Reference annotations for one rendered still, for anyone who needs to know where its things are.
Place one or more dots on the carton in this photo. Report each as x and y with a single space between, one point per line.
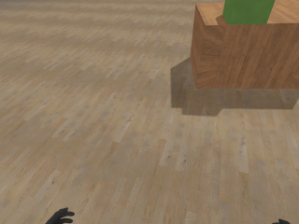
247 11

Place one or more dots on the pedestal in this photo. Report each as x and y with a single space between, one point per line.
246 56

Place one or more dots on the left robot hand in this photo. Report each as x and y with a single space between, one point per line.
57 217

